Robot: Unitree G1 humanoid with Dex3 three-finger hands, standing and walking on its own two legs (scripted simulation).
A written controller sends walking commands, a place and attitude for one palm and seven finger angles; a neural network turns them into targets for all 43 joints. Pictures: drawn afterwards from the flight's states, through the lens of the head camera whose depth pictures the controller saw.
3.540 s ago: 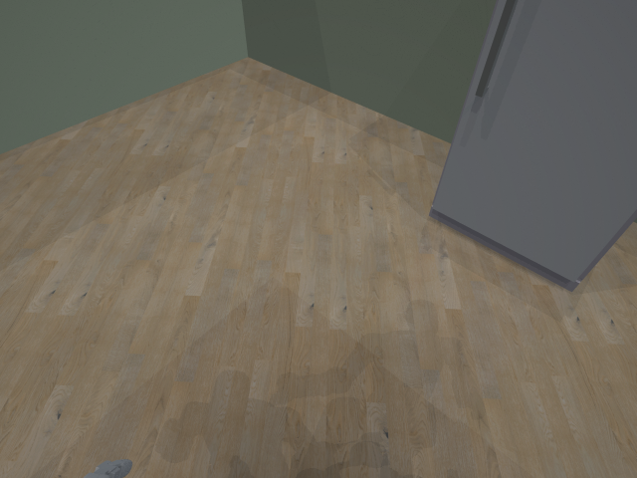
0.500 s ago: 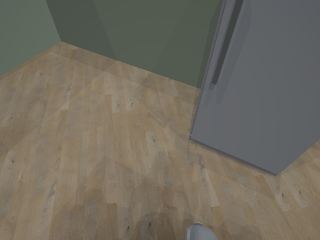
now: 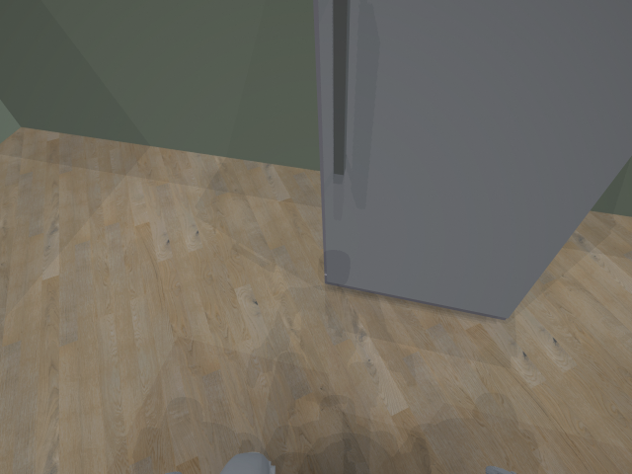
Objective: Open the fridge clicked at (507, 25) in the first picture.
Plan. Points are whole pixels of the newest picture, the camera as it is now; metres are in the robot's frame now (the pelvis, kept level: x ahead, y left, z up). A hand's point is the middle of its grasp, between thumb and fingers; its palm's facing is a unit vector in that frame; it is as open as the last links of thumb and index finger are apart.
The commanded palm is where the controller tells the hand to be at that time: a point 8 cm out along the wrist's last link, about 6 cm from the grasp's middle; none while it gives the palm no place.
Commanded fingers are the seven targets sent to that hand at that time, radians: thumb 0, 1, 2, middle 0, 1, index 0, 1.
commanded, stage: turn to face it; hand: left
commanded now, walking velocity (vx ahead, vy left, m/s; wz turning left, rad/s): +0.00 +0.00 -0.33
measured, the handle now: (343, 75) +0.76 +0.00 +0.11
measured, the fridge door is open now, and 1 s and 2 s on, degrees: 0 0 0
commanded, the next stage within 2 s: take the last steps up to it in 0.28 s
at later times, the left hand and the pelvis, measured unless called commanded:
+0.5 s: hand out of the picture +0.08 +0.25 -0.17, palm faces -0.15 -0.96 -0.21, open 7.4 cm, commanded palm none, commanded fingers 0.00 0.90 0.90 -0.20 -0.30 -0.20 -0.30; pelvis +0.01 +0.05 +0.01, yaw -11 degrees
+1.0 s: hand out of the picture +0.11 +0.16 -0.17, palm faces -0.20 -0.96 -0.21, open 7.2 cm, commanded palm none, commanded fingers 0.00 0.90 0.90 -0.20 -0.30 -0.20 -0.30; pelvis +0.10 -0.02 +0.00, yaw -13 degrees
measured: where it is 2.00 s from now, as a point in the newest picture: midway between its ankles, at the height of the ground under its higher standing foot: (345, 469)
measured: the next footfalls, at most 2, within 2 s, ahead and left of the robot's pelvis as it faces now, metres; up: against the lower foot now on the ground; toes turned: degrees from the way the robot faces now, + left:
left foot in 0.24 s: +0.03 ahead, +0.16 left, +0.00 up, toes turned -3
right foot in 0.68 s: +0.00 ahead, -0.10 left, +0.00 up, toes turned -19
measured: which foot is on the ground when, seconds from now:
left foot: up 0.00-0.22, down 0.24-0.68, up 0.70-1.00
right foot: down 0.00-0.24, up 0.26-0.66, down 0.68-1.00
